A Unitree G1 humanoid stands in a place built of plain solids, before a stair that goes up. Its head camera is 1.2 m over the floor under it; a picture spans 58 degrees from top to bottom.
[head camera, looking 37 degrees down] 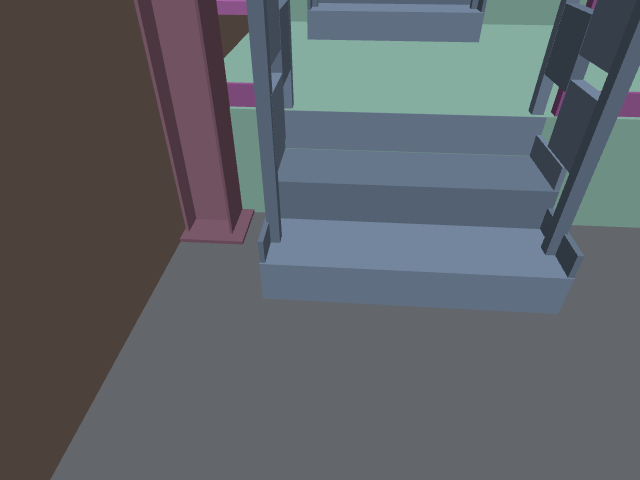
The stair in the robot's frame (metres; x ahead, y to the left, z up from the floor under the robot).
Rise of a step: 0.18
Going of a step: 0.30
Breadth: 1.12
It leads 4 degrees to the right of straight ahead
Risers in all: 3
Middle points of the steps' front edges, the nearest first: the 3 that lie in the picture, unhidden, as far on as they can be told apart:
1.17 -0.34 0.18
1.47 -0.36 0.35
1.77 -0.38 0.53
